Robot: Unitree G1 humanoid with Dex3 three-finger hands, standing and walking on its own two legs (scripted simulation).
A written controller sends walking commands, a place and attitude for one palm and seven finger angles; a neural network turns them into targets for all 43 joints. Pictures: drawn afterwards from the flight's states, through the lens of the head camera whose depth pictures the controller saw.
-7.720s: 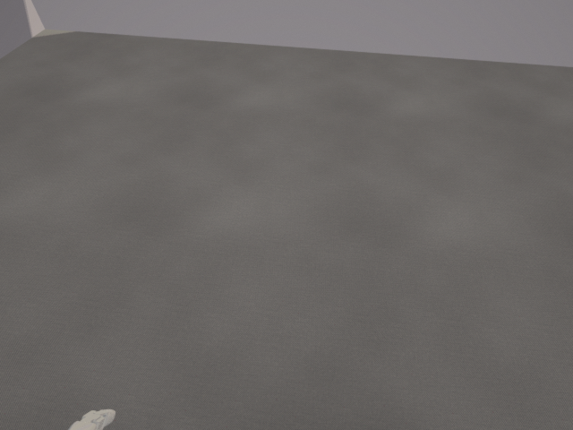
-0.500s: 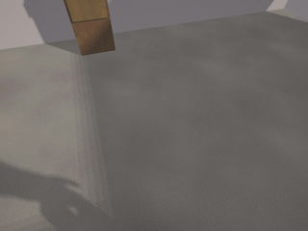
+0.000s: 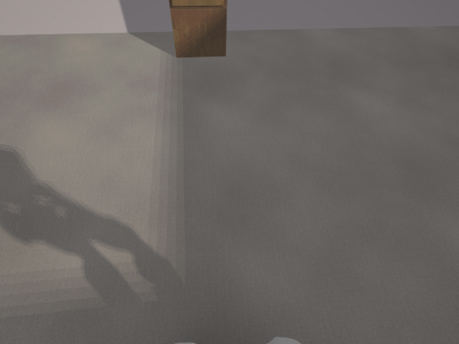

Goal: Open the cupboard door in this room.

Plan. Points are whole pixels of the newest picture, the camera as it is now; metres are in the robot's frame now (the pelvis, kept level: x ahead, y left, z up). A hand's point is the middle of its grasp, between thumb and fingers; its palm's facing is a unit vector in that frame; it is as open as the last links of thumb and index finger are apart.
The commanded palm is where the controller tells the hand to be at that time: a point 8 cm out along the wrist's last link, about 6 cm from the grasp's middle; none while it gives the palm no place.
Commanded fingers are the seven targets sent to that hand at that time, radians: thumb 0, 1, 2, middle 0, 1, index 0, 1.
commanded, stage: turn or walk to find it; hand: left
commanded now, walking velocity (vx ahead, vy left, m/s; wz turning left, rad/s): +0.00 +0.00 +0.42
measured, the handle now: out of the picture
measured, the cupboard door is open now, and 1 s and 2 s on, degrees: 0 0 0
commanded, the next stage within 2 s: stand and wait in 0.10 s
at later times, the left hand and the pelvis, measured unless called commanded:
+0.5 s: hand out of the picture -0.05 +0.15 -0.18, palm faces +0.19 -0.96 -0.19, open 7.4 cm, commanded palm none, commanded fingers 0.00 0.90 0.90 -0.20 -0.30 -0.20 -0.30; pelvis -0.02 -0.02 +0.00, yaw +8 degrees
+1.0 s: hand out of the picture -0.06 +0.18 -0.17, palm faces +0.18 -0.96 -0.20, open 7.4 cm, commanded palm none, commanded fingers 0.00 0.90 0.90 -0.20 -0.30 -0.20 -0.30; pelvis -0.04 -0.01 +0.00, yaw +8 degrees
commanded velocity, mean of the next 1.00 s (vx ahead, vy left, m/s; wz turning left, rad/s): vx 0.00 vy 0.00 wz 0.08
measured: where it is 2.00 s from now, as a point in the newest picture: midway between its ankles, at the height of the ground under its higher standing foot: outside the picture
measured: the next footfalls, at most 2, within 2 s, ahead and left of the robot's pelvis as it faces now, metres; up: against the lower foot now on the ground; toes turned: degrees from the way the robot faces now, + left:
right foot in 0.12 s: +0.02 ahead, -0.15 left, +0.00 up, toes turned +1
left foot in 0.46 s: -0.03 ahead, +0.10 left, +0.00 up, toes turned +9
